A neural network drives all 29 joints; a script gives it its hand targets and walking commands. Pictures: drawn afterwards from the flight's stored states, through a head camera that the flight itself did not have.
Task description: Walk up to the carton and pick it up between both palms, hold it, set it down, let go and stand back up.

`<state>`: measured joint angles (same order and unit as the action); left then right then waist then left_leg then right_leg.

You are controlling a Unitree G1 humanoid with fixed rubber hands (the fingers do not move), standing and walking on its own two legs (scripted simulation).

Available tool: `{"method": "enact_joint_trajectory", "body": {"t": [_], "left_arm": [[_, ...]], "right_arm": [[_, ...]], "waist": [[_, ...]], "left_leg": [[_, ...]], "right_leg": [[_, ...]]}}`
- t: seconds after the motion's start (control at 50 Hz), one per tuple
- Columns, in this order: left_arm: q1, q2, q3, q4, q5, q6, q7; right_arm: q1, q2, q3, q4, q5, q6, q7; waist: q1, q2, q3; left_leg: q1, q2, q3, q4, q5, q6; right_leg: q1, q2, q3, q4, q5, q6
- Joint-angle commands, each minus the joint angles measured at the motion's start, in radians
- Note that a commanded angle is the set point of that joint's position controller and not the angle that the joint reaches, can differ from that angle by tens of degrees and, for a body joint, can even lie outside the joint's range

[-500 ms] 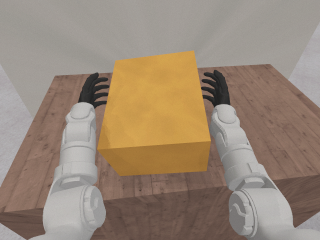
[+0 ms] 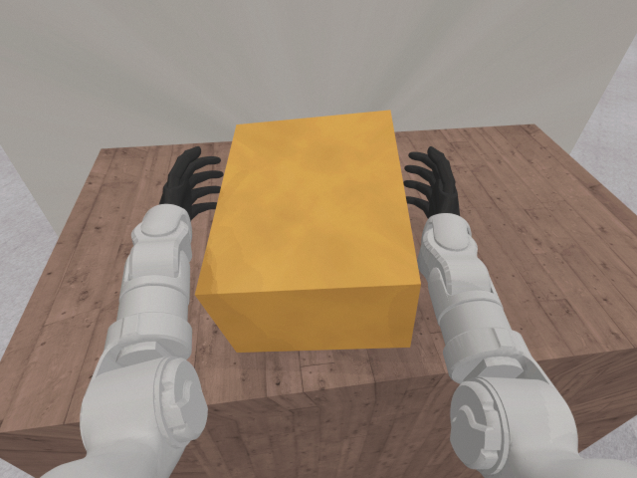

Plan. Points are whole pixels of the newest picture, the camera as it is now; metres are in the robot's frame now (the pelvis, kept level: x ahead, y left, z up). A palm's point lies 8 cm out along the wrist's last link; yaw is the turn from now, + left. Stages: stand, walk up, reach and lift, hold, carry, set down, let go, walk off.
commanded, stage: set down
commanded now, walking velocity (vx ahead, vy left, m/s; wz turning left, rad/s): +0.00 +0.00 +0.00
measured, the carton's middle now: (316, 227) +0.44 -0.02 +0.10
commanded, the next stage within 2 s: none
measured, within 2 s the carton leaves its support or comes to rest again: rests again in 1.06 s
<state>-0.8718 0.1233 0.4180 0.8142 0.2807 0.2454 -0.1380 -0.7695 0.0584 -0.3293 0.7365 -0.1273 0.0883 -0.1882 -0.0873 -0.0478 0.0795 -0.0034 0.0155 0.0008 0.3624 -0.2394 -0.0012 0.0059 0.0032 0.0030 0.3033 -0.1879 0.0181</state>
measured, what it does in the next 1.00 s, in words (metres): stands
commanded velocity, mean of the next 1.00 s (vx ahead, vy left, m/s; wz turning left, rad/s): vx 0.00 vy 0.00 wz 0.00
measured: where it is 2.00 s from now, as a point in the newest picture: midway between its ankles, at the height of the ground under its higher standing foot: outside the picture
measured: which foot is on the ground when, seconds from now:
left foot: down 0.00-1.00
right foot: down 0.00-1.00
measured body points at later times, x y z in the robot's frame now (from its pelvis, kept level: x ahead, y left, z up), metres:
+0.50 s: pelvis +0.01 +0.00 +0.00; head +0.01 +0.03 +0.45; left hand +0.46 +0.15 +0.15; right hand +0.41 -0.18 +0.14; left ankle -0.02 +0.12 -0.75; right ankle -0.01 -0.13 -0.75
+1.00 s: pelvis +0.01 +0.00 +0.00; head +0.02 +0.03 +0.45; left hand +0.47 +0.15 +0.14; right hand +0.41 -0.18 +0.13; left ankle -0.02 +0.12 -0.75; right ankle -0.01 -0.13 -0.75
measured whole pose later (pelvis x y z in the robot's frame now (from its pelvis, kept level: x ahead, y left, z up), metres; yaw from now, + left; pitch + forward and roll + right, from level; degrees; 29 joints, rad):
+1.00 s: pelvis +0.01 +0.00 +0.00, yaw +0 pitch -2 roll -1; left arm -0.91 0.13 0.48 0.91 0.28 0.13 -0.18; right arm -0.76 0.11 -0.44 0.74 -0.26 0.08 -0.16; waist -0.09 -0.05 0.04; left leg -0.09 0.02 0.00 0.36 -0.24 0.00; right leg -0.08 0.00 0.00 0.30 -0.19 0.02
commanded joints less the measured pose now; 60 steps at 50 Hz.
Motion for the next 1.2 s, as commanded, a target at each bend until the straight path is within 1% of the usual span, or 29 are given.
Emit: {"method": "enact_joint_trajectory", "body": {"t": [0.0, 0.06, 0.08, 0.1, 0.12, 0.16, 0.18, 0.22, 0.3, 0.34, 0.4, 0.46, 0.52, 0.54, 0.62, 0.68, 0.74, 0.82, 0.84, 0.86, 0.88, 0.9, 0.92, 0.96, 1.0, 1.02, 1.08, 1.1, 1.18], "left_arm": [[-0.69, -0.408, -0.213, -0.026, -0.058, -0.081, -0.148], [-0.744, -0.427, -0.248, -0.041, -0.086, -0.108, -0.14], [-0.742, -0.411, -0.208, -0.024, -0.07, -0.116, -0.141], [-0.701, -0.429, -0.244, -0.022, -0.08, -0.119, -0.137], [-0.706, -0.425, -0.246, -0.003, -0.078, -0.117, -0.14], [-0.661, -0.408, -0.211, 0.008, -0.054, -0.116, -0.144], [-0.675, -0.423, -0.238, -0.021, -0.075, -0.122, -0.143], [-0.677, -0.412, -0.219, 0.04, -0.075, -0.114, -0.145], [-0.682, -0.382, -0.168, 0.044, -0.05, -0.127, -0.146], [-0.722, -0.402, -0.223, 0.041, -0.068, -0.132, -0.147], [-0.692, -0.399, -0.181, 0.054, -0.057, -0.152, -0.142], [-0.654, -0.406, -0.169, 0.07, -0.032, -0.144, -0.152], [-0.643, -0.389, -0.151, 0.084, -0.029, -0.143, -0.158], [-0.61, -0.417, -0.192, 0.078, -0.046, -0.134, -0.157], [-0.621, -0.387, -0.177, 0.052, -0.034, -0.155, -0.15], [-0.581, -0.385, -0.157, 0.1, -0.024, -0.142, -0.156], [-0.58, -0.403, -0.181, 0.094, -0.033, -0.144, -0.162], [-0.609, -0.371, -0.12, 0.084, -0.013, -0.167, -0.168], [-0.606, -0.374, -0.141, 0.088, -0.016, -0.167, -0.162], [-0.575, -0.366, -0.137, 0.087, -0.006, -0.162, -0.16], [-0.582, -0.358, -0.118, 0.127, 0.009, -0.16, -0.165], [-0.551, -0.362, -0.113, 0.118, 0.008, -0.156, -0.16], [-0.556, -0.39, -0.127, 0.119, 0.013, -0.155, -0.165], [-0.571, -0.394, -0.128, 0.102, 0.01, -0.158, -0.161], [-0.552, -0.368, -0.109, 0.136, 0.027, -0.155, -0.162], [-0.583, -0.4, -0.152, 0.078, 0.017, -0.168, -0.153], [-0.52, -0.382, -0.104, 0.13, 0.031, -0.159, -0.163], [-0.542, -0.383, -0.119, 0.12, 0.024, -0.164, -0.162], [-0.521, -0.381, -0.114, 0.128, 0.044, -0.173, -0.157]], "right_arm": [[-0.573, 0.505, 0.198, -0.099, -0.08, -0.053, 0.159], [-0.606, 0.54, 0.204, -0.133, -0.079, -0.056, 0.166], [-0.578, 0.544, 0.204, -0.112, -0.098, -0.053, 0.165], [-0.565, 0.555, 0.206, -0.13, -0.101, -0.065, 0.163], [-0.579, 0.552, 0.218, -0.137, -0.114, -0.063, 0.159], [-0.549, 0.541, 0.183, -0.104, -0.099, -0.05, 0.161], [-0.554, 0.54, 0.178, -0.1, -0.101, -0.057, 0.161], [-0.589, 0.518, 0.17, -0.113, -0.105, -0.053, 0.154], [-0.582, 0.558, 0.206, -0.134, -0.114, -0.052, 0.153], [-0.573, 0.524, 0.143, -0.129, -0.148, -0.054, 0.15], [-0.593, 0.579, 0.165, -0.128, -0.134, -0.058, 0.16], [-0.54, 0.561, 0.145, -0.112, -0.156, -0.067, 0.153], [-0.549, 0.557, 0.158, -0.116, -0.146, -0.065, 0.153], [-0.548, 0.544, 0.147, -0.118, -0.147, -0.074, 0.149], [-0.531, 0.584, 0.184, -0.114, -0.143, -0.083, 0.148], [-0.525, 0.554, 0.165, -0.125, -0.15, -0.071, 0.148], [-0.509, 0.564, 0.142, -0.099, -0.159, -0.076, 0.148], [-0.508, 0.587, 0.159, -0.111, -0.177, -0.074, 0.151], [-0.509, 0.567, 0.139, -0.113, -0.179, -0.082, 0.15], [-0.522, 0.562, 0.145, -0.117, -0.178, -0.074, 0.154], [-0.508, 0.557, 0.127, -0.121, -0.207, -0.078, 0.15], [-0.504, 0.568, 0.122, -0.094, -0.187, -0.069, 0.154], [-0.514, 0.557, 0.111, -0.119, -0.193, -0.082, 0.151], [-0.503, 0.57, 0.125, -0.105, -0.18, -0.088, 0.157], [-0.499, 0.55, 0.129, -0.112, -0.187, -0.087, 0.161], [-0.517, 0.557, 0.134, -0.118, -0.192, -0.101, 0.162], [-0.478, 0.575, 0.13, -0.113, -0.204, -0.096, 0.153], [-0.471, 0.56, 0.101, -0.105, -0.219, -0.096, 0.155], [-0.459, 0.562, 0.121, -0.102, -0.201, -0.111, 0.161]], "waist": [[-0.045, 0.025, -0.418], [-0.055, 0.028, -0.502], [-0.035, 0.018, -0.502], [-0.052, 0.023, -0.546], [-0.071, 0.022, -0.55], [-0.044, 0.051, -0.511], [-0.069, 0.051, -0.54], [-0.066, 0.023, -0.481], [-0.017, 0.005, -0.526], [-0.092, 0.046, -0.519], [-0.027, 0.02, -0.536], [-0.05, 0.032, -0.514], [-0.036, 0.029, -0.503], [-0.076, 0.034, -0.515], [-0.034, 0.048, -0.541], [-0.038, 0.01, -0.513], [-0.062, 0.048, -0.503], [-0.017, 0.0, -0.505], [-0.045, 0.039, -0.5], [-0.028, 0.024, -0.493], [-0.047, 0.012, -0.46], [-0.012, 0.03, -0.449], [-0.043, 0.03, -0.463], [-0.03, 0.04, -0.485], [-0.026, 0.025, -0.469], [-0.043, 0.068, -0.526], [-0.019, 0.016, -0.462], [-0.049, 0.04, -0.466], [-0.018, 0.047, -0.484]], "left_leg": [[-0.12, -0.05, 0.096, -0.13, 0.189, -0.001], [-0.177, -0.056, 0.087, -0.14, 0.15, 0.009], [-0.168, -0.062, 0.101, -0.14, 0.14, 0.012], [-0.165, -0.064, 0.093, -0.111, 0.22, 0.001], [-0.163, -0.062, 0.085, -0.119, 0.211, 0.007], [-0.151, -0.055, 0.094, -0.117, 0.233, -0.006], [-0.132, -0.053, 0.087, -0.102, 0.266, -0.009], [-0.147, -0.05, 0.083, -0.113, 0.231, -0.001], [-0.209, -0.059, 0.097, -0.116, 0.21, 0.015], [-0.201, -0.05, 0.085, -0.123, 0.197, 0.0], [-0.196, -0.062, 0.101, -0.111, 0.196, 0.012], [-0.181, -0.049, 0.095, -0.107, 0.244, 0.002], [-0.211, -0.057, 0.095, -0.122, 0.198, 0.009], [-0.177, -0.05, 0.085, -0.095, 0.273, -0.002], [-0.214, -0.054, 0.099, -0.1, 0.269, 0.003], [-0.204, -0.053, 0.093, -0.098, 0.257, 0.008], [-0.189, -0.048, 0.095, -0.104, 0.246, -0.002], [-0.241, -0.057, 0.106, -0.111, 0.2, 0.025], [-0.219, -0.05, 0.099, -0.116, 0.218, 0.012], [-0.243, -0.053, 0.1, -0.122, 0.203, 0.019], [-0.267, -0.052, 0.099, -0.136, 0.175, 0.023], [-0.242, -0.054, 0.103, -0.123, 0.194, 0.016], [-0.223, -0.045, 0.096, -0.121, 0.203, 0.014], [-0.166, -0.042, 0.098, -0.098, 0.275, 0.009], [-0.215, -0.044, 0.095, -0.106, 0.233, 0.016], [-0.185, -0.041, 0.092, -0.1, 0.259, 0.004], [-0.215, -0.049, 0.107, -0.102, 0.253, 0.013], [-0.199, -0.044, 0.096, -0.101, 0.257, 0.006], [-0.195, -0.043, 0.103, -0.087, 0.269, 0.007]], "right_leg": [[0.263, -0.015, -0.052, 0.015, 0.433, 0.056], [0.289, -0.024, -0.044, 0.039, 0.472, 0.062], [0.288, -0.031, -0.043, 0.037, 0.493, 0.072], [0.303, -0.032, -0.041, 0.059, 0.608, 0.074], [0.311, -0.028, -0.042, 0.051, 0.587, 0.075], [0.308, -0.023, -0.043, 0.052, 0.575, 0.071], [0.295, -0.018, -0.047, 0.051, 0.582, 0.071], [0.28, -0.015, -0.048, 0.048, 0.55, 0.073], [0.325, -0.034, -0.031, 0.066, 0.632, 0.082], [0.3, -0.022, -0.048, 0.064, 0.57, 0.074], [0.284, -0.03, -0.031, 0.065, 0.62, 0.083], [0.294, -0.029, -0.038, 0.06, 0.623, 0.071], [0.296, -0.036, -0.031, 0.054, 0.606, 0.078], [0.271, -0.018, -0.048, 0.07, 0.633, 0.08], [0.312, -0.033, -0.032, 0.084, 0.675, 0.079], [0.286, -0.027, -0.032, 0.078, 0.693, 0.088], [0.257, -0.025, -0.043, 0.062, 0.618, 0.082], [0.324, -0.04, -0.023, 0.069, 0.635, 0.091], [0.269, -0.035, -0.033, 0.069, 0.619, 0.086], [0.301, -0.036, -0.027, 0.083, 0.656, 0.093], [0.325, -0.031, -0.036, 0.078, 0.614, 0.087], [0.297, -0.037, -0.028, 0.079, 0.631, 0.095], [0.273, -0.031, -0.033, 0.063, 0.595, 0.087], [0.221, -0.019, -0.043, 0.064, 0.619, 0.089], [0.264, -0.028, -0.038, 0.071, 0.617, 0.087], [0.249, -0.024, -0.049, 0.079, 0.598, 0.082], [0.285, -0.027, -0.037, 0.07, 0.636, 0.091], [0.262, -0.024, -0.044, 0.072, 0.616, 0.084], [0.237, -0.027, -0.039, 0.066, 0.614, 0.085]]}}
